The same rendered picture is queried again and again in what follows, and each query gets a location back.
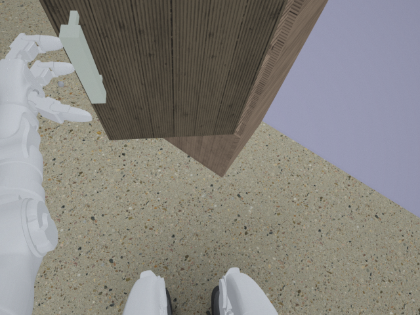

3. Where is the robot left upper arm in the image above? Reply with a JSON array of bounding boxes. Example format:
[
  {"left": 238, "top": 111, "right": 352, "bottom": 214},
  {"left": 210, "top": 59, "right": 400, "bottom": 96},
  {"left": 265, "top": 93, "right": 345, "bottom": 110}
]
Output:
[{"left": 0, "top": 198, "right": 58, "bottom": 315}]

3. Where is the robot right shin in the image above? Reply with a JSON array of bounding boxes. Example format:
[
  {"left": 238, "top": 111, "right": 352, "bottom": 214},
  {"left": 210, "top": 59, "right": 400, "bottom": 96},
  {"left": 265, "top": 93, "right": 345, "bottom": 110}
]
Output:
[{"left": 219, "top": 267, "right": 240, "bottom": 315}]

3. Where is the handle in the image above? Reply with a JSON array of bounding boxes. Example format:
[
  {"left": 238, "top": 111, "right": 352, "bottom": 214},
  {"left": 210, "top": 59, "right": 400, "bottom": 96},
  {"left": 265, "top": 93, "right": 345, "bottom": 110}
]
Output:
[{"left": 59, "top": 10, "right": 106, "bottom": 104}]

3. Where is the robot left forearm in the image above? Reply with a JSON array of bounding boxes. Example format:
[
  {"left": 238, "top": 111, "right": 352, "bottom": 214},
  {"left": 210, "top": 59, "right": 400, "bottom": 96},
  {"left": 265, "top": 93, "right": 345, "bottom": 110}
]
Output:
[{"left": 0, "top": 104, "right": 45, "bottom": 205}]

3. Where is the cupboard door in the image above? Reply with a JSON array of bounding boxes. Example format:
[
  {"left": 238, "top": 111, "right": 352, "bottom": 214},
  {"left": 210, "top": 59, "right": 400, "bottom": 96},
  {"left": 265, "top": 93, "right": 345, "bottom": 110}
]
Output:
[{"left": 39, "top": 0, "right": 288, "bottom": 140}]

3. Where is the robot left thigh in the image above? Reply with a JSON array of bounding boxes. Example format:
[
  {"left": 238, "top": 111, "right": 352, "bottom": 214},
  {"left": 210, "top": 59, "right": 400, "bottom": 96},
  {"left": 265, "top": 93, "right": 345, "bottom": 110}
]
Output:
[{"left": 122, "top": 276, "right": 167, "bottom": 315}]

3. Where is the left robot hand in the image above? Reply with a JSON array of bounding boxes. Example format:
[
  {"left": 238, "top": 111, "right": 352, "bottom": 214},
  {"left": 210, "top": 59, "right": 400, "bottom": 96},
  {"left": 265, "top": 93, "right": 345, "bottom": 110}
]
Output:
[{"left": 0, "top": 33, "right": 92, "bottom": 124}]

